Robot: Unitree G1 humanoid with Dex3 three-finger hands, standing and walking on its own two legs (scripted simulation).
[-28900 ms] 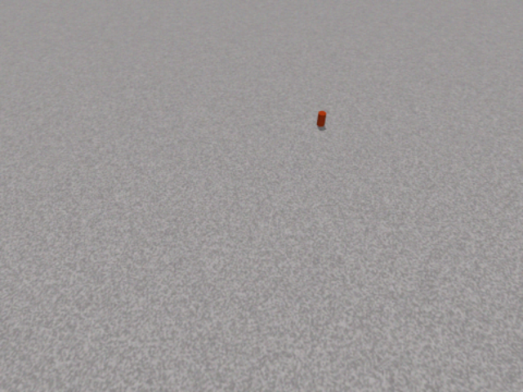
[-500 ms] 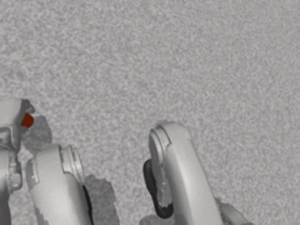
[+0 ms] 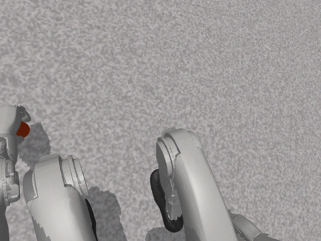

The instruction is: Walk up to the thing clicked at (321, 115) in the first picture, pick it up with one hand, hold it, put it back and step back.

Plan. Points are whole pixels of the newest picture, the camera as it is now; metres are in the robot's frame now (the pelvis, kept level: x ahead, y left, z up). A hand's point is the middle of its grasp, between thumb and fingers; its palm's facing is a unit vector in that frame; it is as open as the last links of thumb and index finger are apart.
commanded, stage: open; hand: left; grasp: from above
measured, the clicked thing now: (13, 127) +0.42 +0.30 -0.24
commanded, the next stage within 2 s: withdraw in 0.74 s
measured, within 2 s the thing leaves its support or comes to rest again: neither
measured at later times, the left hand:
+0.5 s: hand (11, 134) +0.39 +0.30 -0.22, palm faces -0.42 -0.16 -0.90, open 10.4 cm
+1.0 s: hand (8, 130) +0.40 +0.30 -0.21, palm faces -0.37 -0.16 -0.91, open 12.7 cm
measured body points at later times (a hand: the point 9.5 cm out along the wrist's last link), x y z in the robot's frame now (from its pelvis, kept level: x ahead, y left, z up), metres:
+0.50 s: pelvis +0.00 +0.00 +0.00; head +0.23 +0.10 +0.37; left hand +0.41 +0.30 -0.17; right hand +0.06 -0.26 -0.08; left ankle +0.07 +0.14 -0.25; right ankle +0.10 -0.12 -0.25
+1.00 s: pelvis +0.00 +0.00 +0.00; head +0.23 +0.10 +0.37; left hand +0.42 +0.31 -0.16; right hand +0.06 -0.26 -0.08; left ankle +0.07 +0.14 -0.25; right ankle +0.10 -0.12 -0.25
